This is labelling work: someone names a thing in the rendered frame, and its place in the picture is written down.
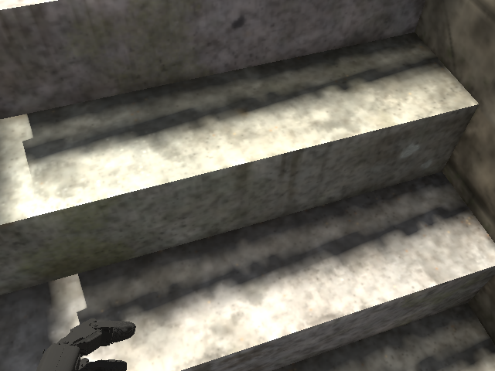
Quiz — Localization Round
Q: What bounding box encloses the left robot hand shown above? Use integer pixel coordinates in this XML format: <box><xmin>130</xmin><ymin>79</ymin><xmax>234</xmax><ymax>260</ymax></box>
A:
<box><xmin>36</xmin><ymin>318</ymin><xmax>136</xmax><ymax>371</ymax></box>

